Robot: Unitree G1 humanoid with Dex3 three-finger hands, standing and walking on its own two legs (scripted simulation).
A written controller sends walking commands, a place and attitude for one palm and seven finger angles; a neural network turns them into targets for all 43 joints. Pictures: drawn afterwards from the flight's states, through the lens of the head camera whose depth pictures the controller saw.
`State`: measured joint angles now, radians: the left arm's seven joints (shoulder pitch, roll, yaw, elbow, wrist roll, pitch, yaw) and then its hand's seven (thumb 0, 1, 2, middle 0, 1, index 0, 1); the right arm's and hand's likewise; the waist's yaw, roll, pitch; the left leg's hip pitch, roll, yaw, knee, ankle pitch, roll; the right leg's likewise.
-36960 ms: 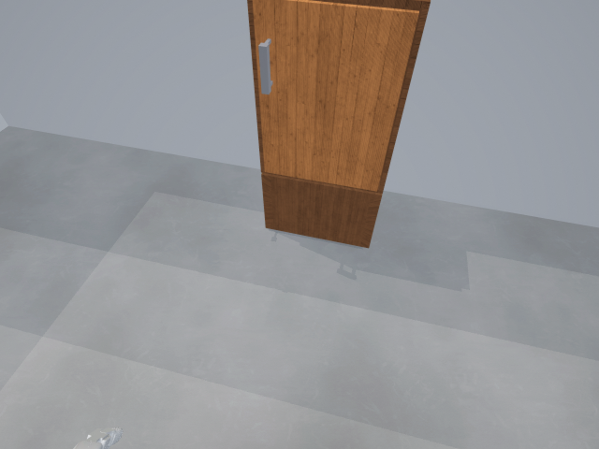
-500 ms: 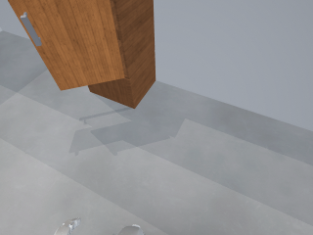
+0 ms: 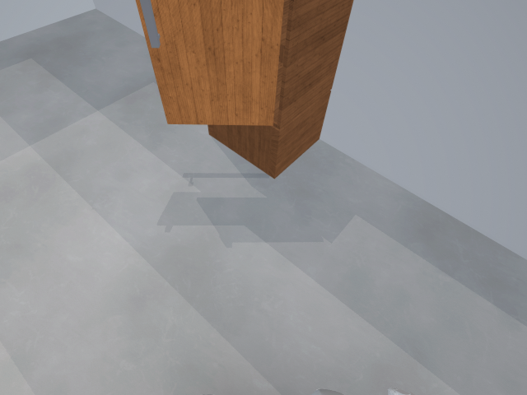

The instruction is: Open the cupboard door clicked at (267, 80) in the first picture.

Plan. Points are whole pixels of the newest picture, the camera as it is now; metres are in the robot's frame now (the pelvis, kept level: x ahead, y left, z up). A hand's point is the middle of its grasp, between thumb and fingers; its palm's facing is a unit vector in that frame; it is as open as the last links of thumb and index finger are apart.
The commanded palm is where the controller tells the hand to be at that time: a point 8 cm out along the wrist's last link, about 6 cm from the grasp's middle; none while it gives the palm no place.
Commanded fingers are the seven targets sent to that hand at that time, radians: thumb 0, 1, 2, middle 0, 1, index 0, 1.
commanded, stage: take the last steps up to it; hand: left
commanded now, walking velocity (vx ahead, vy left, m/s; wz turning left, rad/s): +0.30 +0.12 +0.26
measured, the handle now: (151, 19) +1.05 +0.42 +0.01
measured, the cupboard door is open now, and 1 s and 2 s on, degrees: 42 42 42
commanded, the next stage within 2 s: come to a stop and stand still in 1.48 s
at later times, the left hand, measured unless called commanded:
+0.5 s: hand out of the picture +0.01 +0.21 -0.19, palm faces +0.22 -0.96 -0.17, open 7.4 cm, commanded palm none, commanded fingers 0.00 0.90 0.90 -0.20 -0.30 -0.20 -0.30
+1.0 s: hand (159, 271) +0.34 +0.24 -0.15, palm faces +0.12 -0.97 -0.21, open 7.4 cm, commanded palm none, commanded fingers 0.00 0.90 0.90 -0.20 -0.30 -0.20 -0.30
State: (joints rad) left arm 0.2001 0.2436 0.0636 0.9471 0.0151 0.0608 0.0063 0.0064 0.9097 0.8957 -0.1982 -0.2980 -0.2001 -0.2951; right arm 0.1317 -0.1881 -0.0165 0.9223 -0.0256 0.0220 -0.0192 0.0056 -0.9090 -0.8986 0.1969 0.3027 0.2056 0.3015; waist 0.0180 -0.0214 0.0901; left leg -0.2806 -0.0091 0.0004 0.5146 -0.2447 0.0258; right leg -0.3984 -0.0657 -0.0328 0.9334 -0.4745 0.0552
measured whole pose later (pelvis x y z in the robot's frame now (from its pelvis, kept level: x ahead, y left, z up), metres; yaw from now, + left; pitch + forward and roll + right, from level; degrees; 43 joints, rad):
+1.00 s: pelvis +0.27 +0.05 +0.00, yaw +6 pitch -1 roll +1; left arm 0.19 0.15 0.05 0.98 0.02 -0.06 0.00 0.00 0.91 0.90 -0.20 -0.30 -0.20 -0.30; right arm 0.32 -0.19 -0.04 1.11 -0.02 0.00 0.00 0.01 -0.92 -0.90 0.19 0.30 0.20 0.30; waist -0.02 0.03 0.05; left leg -0.37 0.04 0.07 1.04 -0.40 0.00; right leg -0.26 -0.02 -0.14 0.53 -0.26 -0.06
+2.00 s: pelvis +0.51 +0.13 -0.01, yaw +5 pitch +0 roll +1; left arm 0.11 0.18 0.03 0.98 0.02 0.02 0.03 0.00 0.91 0.90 -0.20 -0.30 -0.20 -0.30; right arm 0.26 -0.15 -0.04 1.05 0.00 0.04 -0.03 0.01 -0.91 -0.90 0.20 0.30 0.20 0.30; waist -0.04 -0.01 0.09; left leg -0.28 0.01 0.10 0.71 -0.44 -0.02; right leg -0.32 -0.05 -0.07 0.61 -0.28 -0.01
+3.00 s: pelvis +0.49 +0.12 +0.00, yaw +4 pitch +0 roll +1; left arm 0.25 0.16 -0.01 1.06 0.01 -0.01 0.03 0.01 0.93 0.90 -0.20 -0.30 -0.20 -0.30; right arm 0.31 -0.16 0.02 1.10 -0.01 -0.01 -0.02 0.01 -0.91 -0.90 0.19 0.30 0.20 0.30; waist -0.02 0.02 0.02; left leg -0.19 0.01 0.11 0.42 -0.22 0.01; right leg -0.22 0.02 -0.05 0.46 -0.24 -0.05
